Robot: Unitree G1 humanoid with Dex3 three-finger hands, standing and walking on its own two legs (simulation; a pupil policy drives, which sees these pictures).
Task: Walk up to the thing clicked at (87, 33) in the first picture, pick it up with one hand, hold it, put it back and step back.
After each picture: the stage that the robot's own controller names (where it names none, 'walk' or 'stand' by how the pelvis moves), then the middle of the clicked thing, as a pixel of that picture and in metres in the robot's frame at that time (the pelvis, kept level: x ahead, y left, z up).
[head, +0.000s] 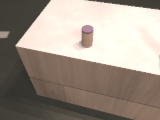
stand; (87, 36) +0.73 +0.01 -0.11
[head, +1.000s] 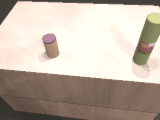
walk; (51, 46) +0.60 +0.22 -0.08
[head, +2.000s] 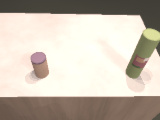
stand; (40, 65) +0.49 +0.21 -0.09
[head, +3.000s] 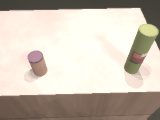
stand; (38, 63) +0.49 +0.23 -0.10
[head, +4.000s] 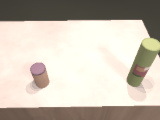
stand; (40, 75) +0.46 +0.22 -0.11
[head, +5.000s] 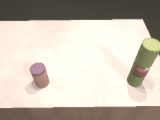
stand; (40, 75) +0.45 +0.22 -0.11
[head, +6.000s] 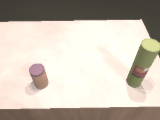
rise first; (39, 76) +0.45 +0.23 -0.11
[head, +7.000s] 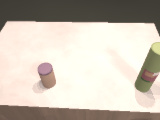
rise first; (47, 75) +0.45 +0.21 -0.11
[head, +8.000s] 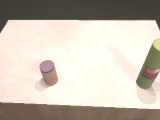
go down; (49, 73) +0.46 +0.21 -0.11
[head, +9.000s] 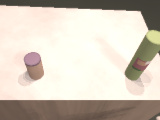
go down; (34, 66) +0.47 +0.20 -0.09
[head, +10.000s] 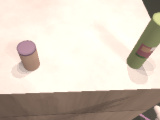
go down; (29, 56) +0.47 +0.20 -0.04
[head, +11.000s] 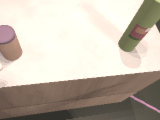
close in; (8, 44) +0.48 +0.21 -0.01
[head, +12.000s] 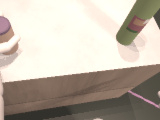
close; (3, 36) +0.49 +0.20 +0.01
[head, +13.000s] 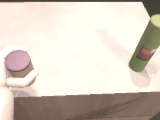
lift; (22, 69) +0.36 +0.20 +0.07
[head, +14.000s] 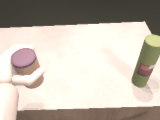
hold; (28, 69) +0.33 +0.18 +0.14
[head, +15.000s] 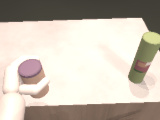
hold; (34, 79) +0.32 +0.17 +0.09
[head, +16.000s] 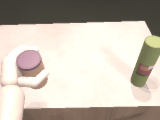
hold; (33, 70) +0.33 +0.17 +0.12
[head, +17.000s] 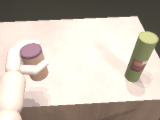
crouch; (35, 62) +0.39 +0.17 +0.08
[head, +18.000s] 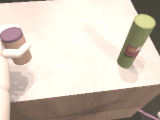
lower; (17, 47) +0.46 +0.20 +0.05
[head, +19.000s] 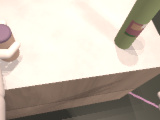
lower; (4, 44) +0.48 +0.20 +0.00
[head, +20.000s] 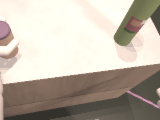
lower; (3, 41) +0.48 +0.20 +0.00
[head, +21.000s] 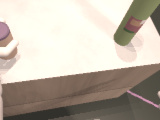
lower; (2, 42) +0.48 +0.20 +0.00
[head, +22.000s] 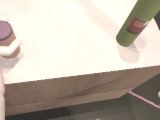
rest; (5, 41) +0.48 +0.20 +0.00
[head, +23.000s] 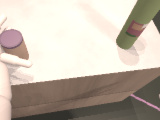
withdraw; (15, 48) +0.46 +0.18 +0.00
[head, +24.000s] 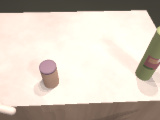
sink last; (49, 74) +0.42 +0.16 -0.05
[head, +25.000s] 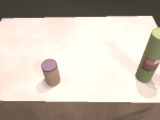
stand; (51, 73) +0.45 +0.18 -0.06
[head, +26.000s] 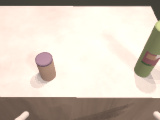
stand; (46, 67) +0.44 +0.18 -0.04
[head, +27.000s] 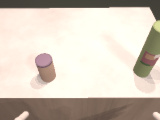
stand; (46, 68) +0.44 +0.18 -0.04
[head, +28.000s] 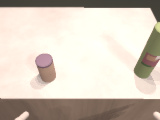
stand; (46, 68) +0.44 +0.18 -0.04
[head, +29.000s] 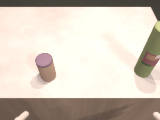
stand; (46, 68) +0.44 +0.18 -0.04
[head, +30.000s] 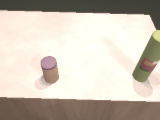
stand; (50, 70) +0.45 +0.17 -0.08
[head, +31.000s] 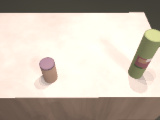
walk; (49, 70) +0.46 +0.18 -0.11
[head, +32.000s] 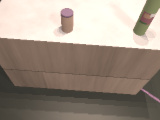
walk; (67, 20) +0.73 +0.12 -0.10
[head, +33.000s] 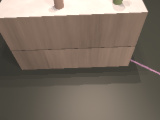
stand; out of the picture +1.02 +0.24 -0.09
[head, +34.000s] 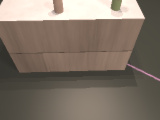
stand; (58, 3) +1.03 +0.21 -0.11
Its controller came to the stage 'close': yes
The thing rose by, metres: 0.22
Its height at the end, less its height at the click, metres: +0.00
